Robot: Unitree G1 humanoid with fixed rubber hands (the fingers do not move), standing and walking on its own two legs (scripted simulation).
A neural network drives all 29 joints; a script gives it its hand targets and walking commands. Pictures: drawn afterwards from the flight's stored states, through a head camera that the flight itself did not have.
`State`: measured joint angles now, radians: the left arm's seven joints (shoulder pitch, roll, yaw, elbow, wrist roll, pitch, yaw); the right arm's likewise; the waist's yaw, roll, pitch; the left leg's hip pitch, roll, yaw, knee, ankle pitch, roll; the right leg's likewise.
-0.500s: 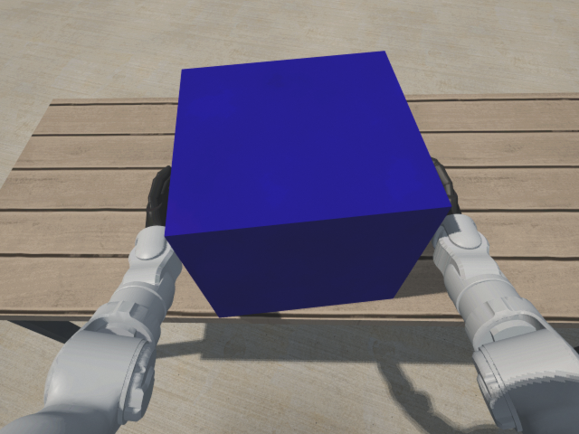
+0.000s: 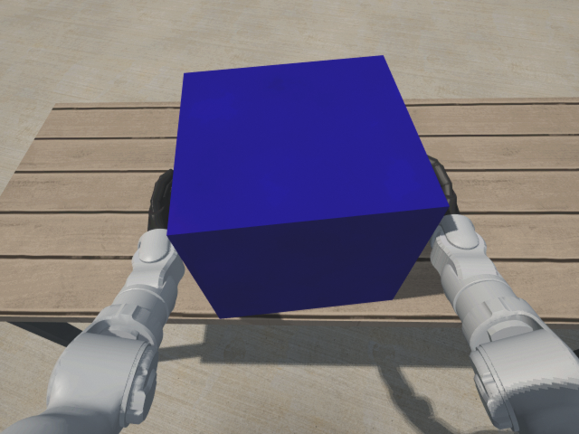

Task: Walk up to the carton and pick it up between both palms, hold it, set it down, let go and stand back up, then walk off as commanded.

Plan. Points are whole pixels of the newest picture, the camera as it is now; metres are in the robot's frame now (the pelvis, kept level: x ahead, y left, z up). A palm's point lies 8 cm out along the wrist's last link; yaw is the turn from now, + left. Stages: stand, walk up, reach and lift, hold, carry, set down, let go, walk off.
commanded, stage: reach and lift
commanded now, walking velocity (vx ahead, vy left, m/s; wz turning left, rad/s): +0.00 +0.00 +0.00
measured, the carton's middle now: (296, 195) +0.49 +0.03 +0.00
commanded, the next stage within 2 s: none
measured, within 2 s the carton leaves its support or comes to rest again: leaves its support in 0.60 s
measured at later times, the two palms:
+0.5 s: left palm (163, 227) +0.40 +0.22 +0.03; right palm (437, 209) +0.44 -0.17 +0.05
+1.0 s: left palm (156, 241) +0.37 +0.21 +0.05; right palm (448, 224) +0.41 -0.18 +0.06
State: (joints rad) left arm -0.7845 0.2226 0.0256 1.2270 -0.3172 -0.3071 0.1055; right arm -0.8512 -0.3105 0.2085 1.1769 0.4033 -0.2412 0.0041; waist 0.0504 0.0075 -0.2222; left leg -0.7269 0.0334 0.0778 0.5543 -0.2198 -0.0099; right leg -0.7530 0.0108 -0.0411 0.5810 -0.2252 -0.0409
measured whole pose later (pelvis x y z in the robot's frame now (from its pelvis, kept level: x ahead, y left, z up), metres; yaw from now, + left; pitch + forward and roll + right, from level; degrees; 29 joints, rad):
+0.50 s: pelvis +0.00 +0.00 +0.00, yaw +0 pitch +23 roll +1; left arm -0.76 0.21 0.03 1.23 -0.31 -0.34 0.14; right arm -0.85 -0.29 0.18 1.18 0.36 -0.24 0.00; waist 0.05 0.01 -0.24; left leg -0.73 0.03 0.08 0.55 -0.22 -0.01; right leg -0.75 0.01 -0.04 0.58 -0.23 -0.04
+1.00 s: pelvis -0.02 +0.00 +0.00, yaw +0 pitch +21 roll +1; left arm -0.73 0.19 0.03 1.23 -0.31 -0.35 0.15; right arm -0.80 -0.27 0.13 1.18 0.31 -0.25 0.01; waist 0.05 0.01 -0.28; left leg -0.73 0.03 0.08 0.55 -0.19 -0.01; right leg -0.75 0.01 -0.04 0.58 -0.20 -0.04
